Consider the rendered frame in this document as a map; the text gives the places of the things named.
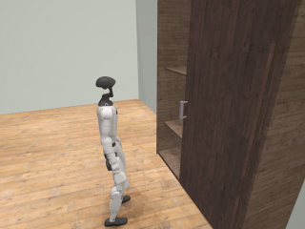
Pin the left robot thigh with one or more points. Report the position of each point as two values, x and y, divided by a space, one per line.
121 155

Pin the robot thigh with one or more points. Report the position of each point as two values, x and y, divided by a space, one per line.
121 155
109 167

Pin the handle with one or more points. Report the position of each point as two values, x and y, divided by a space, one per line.
181 107

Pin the robot right forearm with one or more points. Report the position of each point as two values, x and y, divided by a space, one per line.
111 156

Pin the right robot thigh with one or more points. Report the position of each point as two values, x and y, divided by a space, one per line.
109 167

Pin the left robot hand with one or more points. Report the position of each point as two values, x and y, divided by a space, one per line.
118 140

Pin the right robot upper arm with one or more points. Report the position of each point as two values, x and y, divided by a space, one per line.
106 116

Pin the wardrobe door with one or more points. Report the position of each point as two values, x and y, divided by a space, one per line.
279 49
230 52

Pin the right robot hand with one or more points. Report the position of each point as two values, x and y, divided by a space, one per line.
120 177

